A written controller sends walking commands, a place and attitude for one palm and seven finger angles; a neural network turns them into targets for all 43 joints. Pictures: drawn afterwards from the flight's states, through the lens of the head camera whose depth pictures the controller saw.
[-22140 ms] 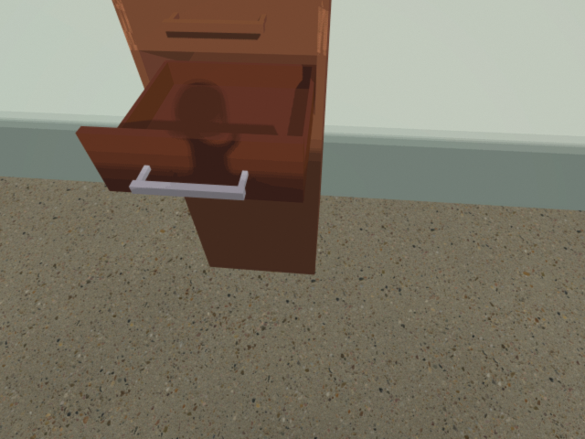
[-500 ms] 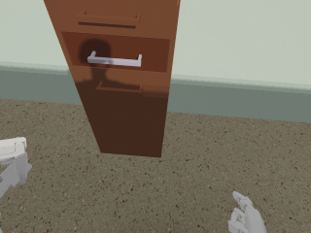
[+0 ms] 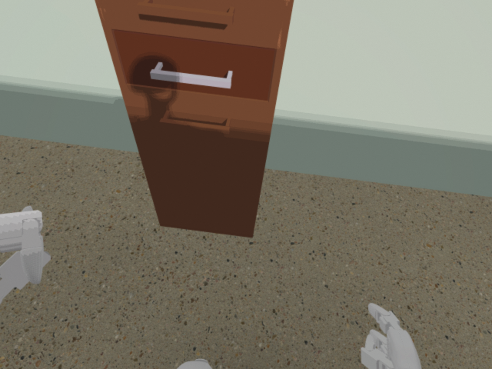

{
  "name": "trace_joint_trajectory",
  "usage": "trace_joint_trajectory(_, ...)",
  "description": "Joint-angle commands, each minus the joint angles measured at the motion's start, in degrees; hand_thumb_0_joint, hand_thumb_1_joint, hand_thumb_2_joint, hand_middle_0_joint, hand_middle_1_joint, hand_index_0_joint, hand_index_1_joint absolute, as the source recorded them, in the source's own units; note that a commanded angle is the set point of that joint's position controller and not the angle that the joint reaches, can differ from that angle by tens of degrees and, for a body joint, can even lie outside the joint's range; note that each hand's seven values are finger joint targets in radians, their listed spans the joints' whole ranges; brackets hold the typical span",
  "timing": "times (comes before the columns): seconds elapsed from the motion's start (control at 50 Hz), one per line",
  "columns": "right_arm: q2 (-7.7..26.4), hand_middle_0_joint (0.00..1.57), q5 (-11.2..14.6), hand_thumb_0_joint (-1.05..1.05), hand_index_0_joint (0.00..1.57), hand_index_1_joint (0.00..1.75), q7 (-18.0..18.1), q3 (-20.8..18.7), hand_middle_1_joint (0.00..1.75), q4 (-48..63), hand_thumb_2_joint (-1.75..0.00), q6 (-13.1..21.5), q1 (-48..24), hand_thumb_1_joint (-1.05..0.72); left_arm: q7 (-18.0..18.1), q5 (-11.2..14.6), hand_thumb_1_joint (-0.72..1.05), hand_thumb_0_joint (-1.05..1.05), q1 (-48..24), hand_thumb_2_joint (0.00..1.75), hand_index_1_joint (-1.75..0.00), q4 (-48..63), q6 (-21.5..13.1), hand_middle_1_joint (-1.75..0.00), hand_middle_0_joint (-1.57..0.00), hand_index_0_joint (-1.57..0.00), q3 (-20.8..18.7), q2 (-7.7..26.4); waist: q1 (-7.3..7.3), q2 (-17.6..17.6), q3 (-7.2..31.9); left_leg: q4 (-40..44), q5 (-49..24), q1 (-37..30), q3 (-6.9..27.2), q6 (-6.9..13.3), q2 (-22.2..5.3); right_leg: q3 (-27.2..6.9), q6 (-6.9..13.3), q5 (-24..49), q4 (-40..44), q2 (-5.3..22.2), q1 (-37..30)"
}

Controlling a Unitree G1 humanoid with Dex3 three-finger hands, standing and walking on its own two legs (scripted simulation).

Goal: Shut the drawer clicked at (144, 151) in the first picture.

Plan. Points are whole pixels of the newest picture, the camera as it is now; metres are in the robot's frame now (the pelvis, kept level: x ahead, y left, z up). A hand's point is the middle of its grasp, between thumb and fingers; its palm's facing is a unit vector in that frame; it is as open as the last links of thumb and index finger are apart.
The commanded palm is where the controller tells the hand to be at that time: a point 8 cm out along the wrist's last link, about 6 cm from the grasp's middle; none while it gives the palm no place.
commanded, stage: step back with the hand held close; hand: left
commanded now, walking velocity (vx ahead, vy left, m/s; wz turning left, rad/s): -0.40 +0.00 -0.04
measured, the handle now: (192, 74) +0.75 +0.17 +0.07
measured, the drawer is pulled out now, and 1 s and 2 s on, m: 0.00 0.00 0.00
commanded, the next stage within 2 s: stop stepping back and stand still in 0.30 s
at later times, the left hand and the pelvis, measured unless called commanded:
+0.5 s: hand out of the picture +0.09 +0.19 +0.19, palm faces +0.22 -0.84 -0.49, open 3.2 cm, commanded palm +0.03 +0.24 +0.19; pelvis -0.13 -0.02 +0.02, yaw -6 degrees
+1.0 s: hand out of the picture -0.01 +0.22 +0.19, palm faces +0.42 -0.83 -0.36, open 3.2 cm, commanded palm -0.05 +0.26 +0.19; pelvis -0.19 -0.01 +0.01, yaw -2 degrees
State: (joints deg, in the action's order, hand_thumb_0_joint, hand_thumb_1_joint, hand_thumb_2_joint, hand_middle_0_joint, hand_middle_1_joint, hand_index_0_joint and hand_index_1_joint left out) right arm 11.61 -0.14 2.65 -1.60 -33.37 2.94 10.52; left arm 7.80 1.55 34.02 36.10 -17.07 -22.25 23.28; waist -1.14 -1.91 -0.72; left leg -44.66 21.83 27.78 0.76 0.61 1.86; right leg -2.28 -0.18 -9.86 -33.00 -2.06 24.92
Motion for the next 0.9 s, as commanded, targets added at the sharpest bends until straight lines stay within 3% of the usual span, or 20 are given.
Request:
trace_joint_trajectory(0.0,8.2,0.20,-0.2,0.00,0.20,0.30,1.8,-2.3,0.30,8.5,-0.90,2.6,-4.0,-0.90,1.6,0.6,0.90,0.00,-0.2,0.90,-1.60,10.8,-3.3,-1.60,-1.40,-1.40,-7.0,9.1,-0.58,11.0,5.1,25.8,-7.5,-5.1,10.6,3.8,-9.7,-2.9,0.4,-0.9,-0.1,3.0,-2.3)
trace_joint_trajectory(0.02,8.6,0.20,-0.4,0.00,0.20,0.30,1.9,-2.5,0.30,9.1,-0.90,3.9,-4.2,-0.90,1.5,-0.4,0.90,0.00,-1.5,0.90,-1.60,12.3,-3.9,-1.60,-1.40,-1.40,-8.0,10.2,-0.06,18.5,7.6,29.1,-8.3,3.6,16.6,7.1,-17.1,0.8,-1.4,-3.1,-10.9,-1.4,-11.0)
trace_joint_trajectory(0.06,7.2,0.20,-1.2,0.00,0.20,0.30,1.8,-3.1,0.30,8.8,-0.90,6.3,-3.4,-0.90,1.2,-0.2,0.90,0.00,-0.2,0.90,-1.60,10.7,-4.1,-1.60,-1.40,-1.40,-9.0,9.7,-0.05,17.9,7.9,34.8,4.7,10.3,23.1,11.2,-22.7,-2.7,-0.8,-15.3,-29.7,-3.0,-11.3)
trace_joint_trajectory(0.1,7.0,0.20,-1.4,0.00,0.20,0.30,1.3,-3.3,0.30,6.6,-0.90,7.6,-1.6,-0.90,1.5,1.0,0.90,0.00,0.5,0.90,-1.60,11.7,-3.6,-1.60,-1.40,-1.40,-7.1,7.6,0.64,9.2,8.0,27.3,-16.8,-4.3,17.0,9.9,-20.0,-2.6,-0.4,-18.9,-23.6,-1.2,-1.0)
trace_joint_trajectory(0.16,6.7,0.20,-1.5,0.00,0.20,0.30,0.3,-2.4,0.30,4.7,-0.90,9.3,-1.0,-0.90,0.9,1.5,0.90,0.00,1.4,0.90,-1.60,12.8,-3.3,-1.60,-1.40,-1.40,-3.0,5.5,0.73,12.8,11.3,24.9,-31.5,-16.9,12.2,7.6,-17.8,1.0,-0.9,-19.7,-11.2,-0.7,-0.6)
trace_joint_trajectory(0.28,7.2,0.20,-1.9,0.00,0.20,0.30,0.1,-1.8,0.30,3.9,-0.90,8.6,-3.1,-0.90,-0.1,2.2,0.90,0.00,0.1,0.90,-1.60,11.5,-1.8,-1.60,-1.40,-1.40,-5.0,8.6,1.65,14.6,13.0,26.7,-25.3,-18.3,7.9,4.1,-14.9,4.2,-0.5,-9.9,9.7,-1.2,-11.4)
trace_joint_trajectory(0.32,6.6,0.20,-1.6,0.00,0.20,0.30,0.1,-1.7,0.30,5.5,-0.90,6.6,-4.4,-0.90,-0.7,2.9,0.90,0.00,0.6,0.90,-1.60,11.7,-2.4,-1.60,-1.40,-1.40,-7.7,11.5,1.55,7.3,11.0,22.4,-14.4,-15.1,2.5,0.5,-10.0,1.1,1.5,-2.3,17.1,3.4,-11.4)
trace_joint_trajectory(0.36,5.1,0.20,0.0,0.00,0.20,0.30,0.4,-1.6,0.30,6.8,-0.90,5.7,-4.5,-0.90,-0.4,3.4,0.90,0.00,1.7,0.90,-1.60,10.6,-2.1,-1.60,-1.40,-1.40,-7.6,11.9,1.17,-7.6,11.1,4.9,-3.5,-15.0,-3.5,-3.3,-1.0,-8.9,6.2,-1.2,21.3,16.0,-0.8)
trace_joint_trajectory(0.4,4.3,0.20,0.4,0.00,0.20,0.30,0.9,-1.5,0.30,6.3,-0.90,4.3,-5.5,-0.90,0.8,2.5,0.90,0.00,5.3,0.90,-1.60,6.9,0.2,-1.60,-1.40,-1.40,-9.3,11.6,1.70,-8.6,10.5,-10.5,2.1,-1.3,0.6,-2.1,-1.2,-9.8,9.4,17.8,15.3,20.2,-6.6)
trace_joint_trajectory(0.46,4.1,0.20,0.6,0.00,0.20,0.30,1.8,0.2,0.30,8.1,-0.90,3.1,-5.6,-0.90,1.5,1.7,0.90,0.00,6.0,0.90,-1.60,5.3,1.9,-1.60,-1.40,-1.40,-7.8,9.0,0.15,-3.5,8.4,3.7,-3.6,-3.7,-1.0,-1.1,-2.8,-4.2,6.8,22.8,10.0,14.8,-11.9)
trace_joint_trajectory(0.5,5.7,0.20,0.9,0.00,0.20,0.30,2.4,-0.2,0.30,7.7,-0.90,4.1,-4.1,-0.90,2.0,1.8,0.90,0.00,4.5,0.90,-1.60,5.2,2.1,-1.60,-1.40,-1.40,-6.1,8.4,-0.30,-3.4,7.1,16.6,-8.8,-12.4,-2.0,0.3,-2.1,-3.5,3.5,10.5,10.6,12.7,-9.0)
trace_joint_trajectory(0.54,7.6,0.20,1.3,0.00,0.20,0.30,2.9,-1.3,0.30,8.0,-0.90,5.8,-3.9,-0.90,2.2,1.8,0.90,0.00,2.6,0.90,-1.60,6.5,1.5,-1.60,-1.40,-1.40,-4.7,8.2,0.57,-0.7,5.6,22.3,-11.4,-15.9,1.2,2.0,-5.7,-3.1,1.2,-1.4,11.4,9.2,-8.4)
trace_joint_trajectory(0.58,9.1,0.20,1.5,0.00,0.20,0.30,2.8,-1.8,0.30,8.3,-0.90,7.0,-2.8,-0.90,1.9,1.3,0.90,0.00,2.8,0.90,-1.60,5.7,0.9,-1.60,-1.40,-1.40,-4.5,8.2,0.92,0.2,4.8,20.8,-16.4,-15.8,3.2,2.5,-6.7,-4.5,0.2,0.7,11.6,6.9,-10.5)
trace_joint_trajectory(0.64,8.1,0.20,0.5,0.00,0.20,0.30,2.6,-0.4,0.30,7.6,-0.90,7.4,-3.3,-0.90,1.8,0.3,0.90,0.00,-1.3,0.90,-1.60,11.6,-0.1,-1.60,-1.40,-1.40,-4.5,8.7,0.37,14.2,4.1,30.9,2.5,-10.5,10.3,3.7,-9.8,1.6,-0.4,-10.4,5.3,3.4,-11.9)
trace_joint_trajectory(0.68,8.0,0.20,0.5,0.00,0.20,0.30,2.8,-0.4,0.30,7.1,-0.90,7.8,-2.8,-0.90,2.3,-0.7,0.90,0.00,-0.9,0.90,-1.60,8.0,0.5,-1.60,-1.40,-1.40,-3.8,6.6,0.60,13.6,1.4,36.4,18.5,-1.1,12.6,4.3,-11.2,3.3,-0.4,-12.6,1.7,1.3,-16.9)
trace_joint_trajectory(0.72,8.0,0.20,0.3,0.00,0.20,0.30,2.8,-0.8,0.30,6.9,-0.90,7.7,-2.7,-0.90,2.4,-0.9,0.90,0.00,-1.0,0.90,-1.60,5.9,1.1,-1.60,-1.40,-1.40,-3.7,6.3,0.64,12.4,0.2,36.0,20.7,1.9,10.6,3.7,-10.0,5.0,0.5,-14.6,2.4,0.2,-18.5)
trace_joint_trajectory(0.78,7.2,0.20,-0.4,0.00,0.20,0.30,2.6,-1.3,0.30,6.5,-0.90,7.0,-2.4,-0.90,2.3,-0.6,0.90,0.00,-0.7,0.90,-1.60,4.5,1.5,-1.60,-1.40,-1.40,-4.0,6.9,0.50,2.9,1.0,22.8,13.1,-1.3,4.3,2.1,-4.5,-2.6,3.6,-23.2,12.2,4.2,-14.0)
trace_joint_trajectory(0.82,7.1,0.20,-0.6,0.00,0.20,0.30,2.2,-1.9,0.30,5.4,-0.90,6.0,-1.9,-0.90,2.1,-0.3,0.90,0.00,-1.7,0.90,-1.60,5.4,1.5,-1.60,-1.40,-1.40,-4.4,7.7,0.55,-9.5,0.1,-2.9,0.9,-2.7,-1.2,0.3,-0.3,-21.7,10.5,-36.1,23.7,16.7,-4.6)
trace_joint_trajectory(0.84,7.7,0.20,-0.6,0.00,0.20,0.30,1.7,-2.0,0.30,4.6,-0.90,5.8,-1.6,-0.90,2.3,-0.1,0.90,0.00,-3.1,0.90,-1.60,4.7,1.6,-1.60,-1.40,-1.40,-4.7,7.6,0.64,-10.6,-0.1,-11.8,-0.4,1.7,-1.0,0.0,-0.5,-25.7,13.1,-32.2,24.6,20.5,-6.6)
trace_joint_trajectory(0.88,6.5,0.20,-0.6,0.00,0.20,0.30,1.6,-0.9,0.30,4.1,-0.90,6.0,-1.1,-0.90,2.2,0.0,0.90,0.00,-5.5,0.90,-1.60,2.5,1.2,-1.60,-1.40,-1.40,-4.0,6.8,-0.41,-4.8,-0.3,-8.5,1.9,-0.7,1.7,0.7,-4.4,-17.6,11.1,-26.9,21.2,19.5,-3.6)
